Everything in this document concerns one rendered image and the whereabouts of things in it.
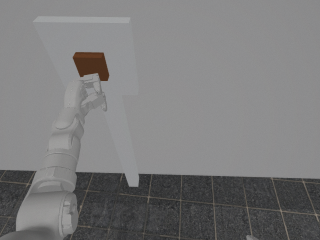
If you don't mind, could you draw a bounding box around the left robot hand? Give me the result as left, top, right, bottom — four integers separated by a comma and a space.
63, 73, 107, 118

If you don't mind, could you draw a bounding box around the left robot forearm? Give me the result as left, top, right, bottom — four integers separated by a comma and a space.
16, 107, 85, 231

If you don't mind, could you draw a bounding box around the button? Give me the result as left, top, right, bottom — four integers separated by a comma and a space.
72, 52, 110, 81

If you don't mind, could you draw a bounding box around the left robot upper arm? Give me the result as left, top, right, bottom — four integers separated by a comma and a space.
0, 190, 78, 240

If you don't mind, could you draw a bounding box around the panel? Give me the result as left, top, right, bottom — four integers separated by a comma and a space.
32, 16, 139, 187

